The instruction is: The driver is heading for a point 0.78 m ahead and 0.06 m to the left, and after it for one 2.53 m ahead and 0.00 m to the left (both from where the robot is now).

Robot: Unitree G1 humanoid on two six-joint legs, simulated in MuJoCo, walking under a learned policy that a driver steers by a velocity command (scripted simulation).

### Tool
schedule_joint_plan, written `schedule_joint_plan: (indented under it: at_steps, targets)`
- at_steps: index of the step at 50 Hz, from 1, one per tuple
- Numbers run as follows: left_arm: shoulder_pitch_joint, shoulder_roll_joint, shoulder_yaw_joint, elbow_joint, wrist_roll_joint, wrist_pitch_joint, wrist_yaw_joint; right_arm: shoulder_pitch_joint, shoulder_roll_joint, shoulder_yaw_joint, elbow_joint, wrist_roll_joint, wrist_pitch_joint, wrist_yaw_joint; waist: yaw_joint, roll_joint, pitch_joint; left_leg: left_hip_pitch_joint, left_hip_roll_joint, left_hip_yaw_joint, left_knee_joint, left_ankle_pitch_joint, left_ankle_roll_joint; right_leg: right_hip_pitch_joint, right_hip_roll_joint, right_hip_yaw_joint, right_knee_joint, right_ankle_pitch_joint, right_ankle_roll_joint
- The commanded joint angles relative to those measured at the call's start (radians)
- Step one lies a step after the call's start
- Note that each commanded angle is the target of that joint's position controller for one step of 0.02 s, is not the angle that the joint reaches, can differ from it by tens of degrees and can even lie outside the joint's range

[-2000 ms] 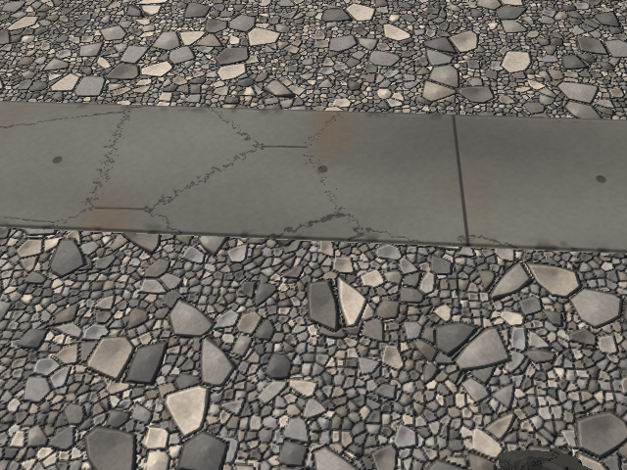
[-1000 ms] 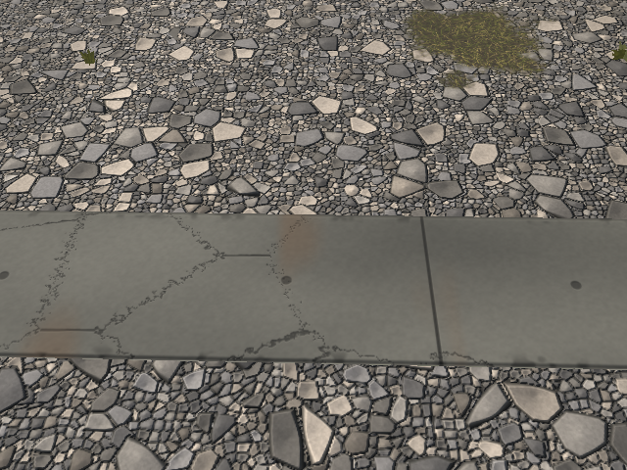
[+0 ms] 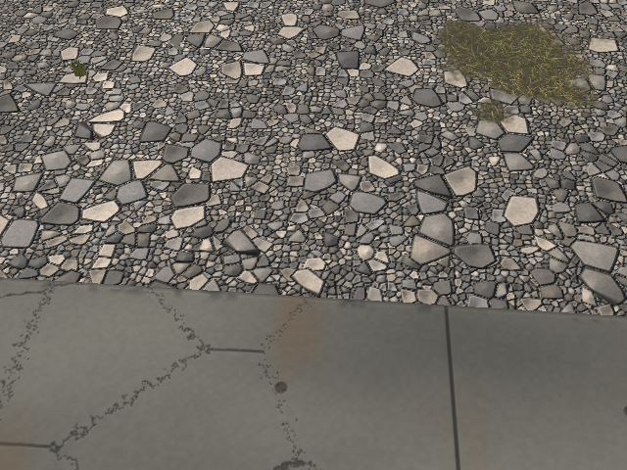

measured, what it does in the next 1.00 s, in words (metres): walks ahead: left foot, then right foot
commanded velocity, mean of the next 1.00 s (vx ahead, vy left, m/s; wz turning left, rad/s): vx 0.50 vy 0.00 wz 0.00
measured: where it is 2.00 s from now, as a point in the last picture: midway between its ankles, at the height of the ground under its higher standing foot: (345, 289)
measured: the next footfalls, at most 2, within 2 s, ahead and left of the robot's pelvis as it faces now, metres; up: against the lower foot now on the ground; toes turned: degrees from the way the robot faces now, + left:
left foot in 0.16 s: +0.27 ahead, +0.11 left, +0.00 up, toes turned +4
right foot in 0.72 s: +0.57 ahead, -0.07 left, +0.00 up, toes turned -5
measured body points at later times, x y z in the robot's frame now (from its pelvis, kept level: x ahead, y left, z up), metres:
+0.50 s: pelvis +0.28 +0.05 +0.00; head +0.29 +0.06 +0.45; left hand +0.40 +0.28 -0.13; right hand +0.21 -0.18 -0.14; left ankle +0.23 +0.11 -0.74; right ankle +0.41 -0.11 -0.68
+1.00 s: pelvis +0.54 -0.02 +0.00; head +0.56 -0.03 +0.45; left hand +0.51 +0.23 -0.14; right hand +0.63 -0.26 -0.14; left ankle +0.63 +0.15 -0.67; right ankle +0.53 -0.07 -0.74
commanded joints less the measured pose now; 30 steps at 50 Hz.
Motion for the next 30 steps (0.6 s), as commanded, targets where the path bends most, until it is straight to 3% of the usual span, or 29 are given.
schedule_joint_plan:
  at_steps: [1, 3, 5, 6, 7, 8, 9, 10, 11, 12, 14, 15, 17, 20, 25, 30]
  targets:
    - [0.067, 0.131, 0.019, -0.020, 0.003, -0.010, 0.009, -0.115, -0.039, -0.002, -0.082, 0.004, -0.013, 0.001, 0.003, -0.089, 0.083, -0.003, -0.032, 0.034, -0.086, 0.020, 0.012, -0.020, -0.292, 0.137, -0.059, 0.402, -0.129]
    - [0.073, 0.141, 0.023, -0.012, 0.009, -0.007, 0.015, -0.135, -0.051, -0.006, -0.097, 0.003, -0.020, -0.001, 0.000, -0.091, 0.086, 0.005, -0.045, 0.036, -0.126, -0.034, 0.035, 0.048, -0.314, 0.135, -0.017, 0.487, -0.124]
    - [0.047, 0.156, 0.027, -0.012, 0.013, -0.004, 0.020, -0.081, -0.064, -0.015, -0.088, 0.003, -0.029, -0.008, -0.036, -0.101, 0.055, 0.119, -0.086, 0.056, -0.172, -0.113, 0.066, 0.071, -0.316, 0.109, 0.084, 0.707, -0.103]
    - [0.035, 0.167, 0.031, -0.011, 0.014, -0.001, 0.021, 0.015, -0.079, -0.025, -0.059, 0.001, -0.035, -0.015, -0.077, -0.104, 0.004, 0.240, -0.121, 0.070, -0.199, -0.136, 0.085, 0.067, -0.305, 0.094, 0.200, 0.833, -0.090]
    - [0.019, 0.167, 0.030, -0.014, 0.010, 0.004, 0.019, 0.184, -0.099, -0.039, 0.000, -0.005, -0.044, -0.024, -0.147, -0.075, -0.083, 0.445, -0.145, 0.082, -0.259, -0.099, 0.108, 0.013, -0.265, 0.059, 0.391, 0.838, -0.069]
    - [0.011, 0.141, 0.021, -0.040, 0.000, 0.003, 0.014, 0.367, -0.170, -0.061, 0.042, -0.029, -0.053, -0.036, -0.210, -0.019, -0.199, 0.714, 0.018, -0.093, -0.265, -0.165, 0.159, -0.189, -0.224, 0.032, 0.663, 0.571, -0.049]
    - [0.125, 0.030, 0.000, -0.064, -0.044, 0.004, 0.000, 0.453, -0.278, -0.087, 0.054, -0.040, -0.050, -0.036, -0.170, 0.221, -0.342, 1.006, 0.332, -0.602, -0.360, -0.231, 0.314, -0.562, -0.035, -0.017, 1.078, -0.141, 0.004]
    - [0.057, 0.135, 0.029, -0.057, -0.020, 0.007, 0.003, 0.384, -0.232, -0.078, 0.045, -0.002, -0.031, -0.027, -0.160, 0.074, -0.320, 0.933, 0.303, -0.691, -0.441, -0.257, 0.303, -0.655, -0.043, 0.131, 1.180, -0.237, -0.011]
    - [-0.037, 0.136, 0.034, -0.093, -0.013, 0.004, 0.002, 0.265, -0.184, -0.062, 0.028, 0.007, -0.031, -0.025, -0.116, 0.042, -0.163, 0.790, 0.268, -0.515, -0.451, -0.235, 0.266, -0.699, -0.098, 0.140, 1.166, -0.154, -0.019]
    - [-0.085, 0.123, 0.032, -0.104, -0.009, 0.000, 0.000, 0.208, -0.124, -0.045, 0.022, 0.005, -0.040, -0.020, -0.093, -0.005, -0.093, 0.665, 0.225, -0.411, -0.485, -0.138, 0.234, -0.671, -0.132, 0.141, 1.108, -0.089, -0.020]
    - [-0.071, 0.089, 0.033, -0.097, 0.017, 0.025, -0.008, 0.195, -0.057, -0.024, 0.045, 0.009, -0.052, -0.028, -0.032, 0.015, -0.033, 0.510, 0.141, -0.263, -0.525, -0.040, 0.170, -0.576, -0.172, 0.139, 1.004, -0.049, -0.007]
    - [-0.059, 0.072, 0.032, -0.092, 0.022, 0.038, -0.014, 0.220, -0.051, -0.020, 0.057, 0.008, -0.058, -0.031, -0.021, 0.023, -0.032, 0.487, 0.128, -0.233, -0.535, -0.006, 0.164, -0.549, -0.172, 0.131, 0.981, -0.041, 0.000]
    - [-0.087, 0.065, 0.033, -0.105, 0.025, 0.056, -0.023, 0.269, -0.078, -0.022, 0.076, 0.012, -0.069, -0.035, -0.010, 0.022, -0.016, 0.471, 0.113, -0.191, -0.557, 0.048, 0.171, -0.571, -0.176, 0.110, 0.939, -0.016, 0.017]
    - [-0.223, 0.078, 0.033, -0.156, 0.024, 0.069, -0.025, 0.324, -0.101, -0.023, 0.086, 0.011, -0.071, -0.039, -0.026, 0.024, 0.029, 0.490, 0.104, -0.155, -0.599, 0.056, 0.177, -0.672, -0.198, 0.087, 0.834, 0.079, 0.042]
    - [-0.414, 0.069, 0.020, -0.220, 0.010, 0.065, -0.028, 0.409, -0.096, -0.014, 0.101, 0.012, -0.068, -0.039, -0.071, 0.031, 0.058, 0.558, 0.081, -0.094, -0.602, 0.157, 0.160, -0.690, -0.181, 0.043, 0.577, 0.217, 0.055]
    - [-0.528, 0.083, 0.018, -0.269, 0.008, 0.058, -0.026, 0.480, -0.109, -0.015, 0.128, 0.003, -0.061, -0.049, -0.104, 0.042, 0.082, 0.705, 0.120, -0.082, -0.554, 0.249, 0.168, -0.697, -0.149, 0.020, 0.441, 0.197, 0.017]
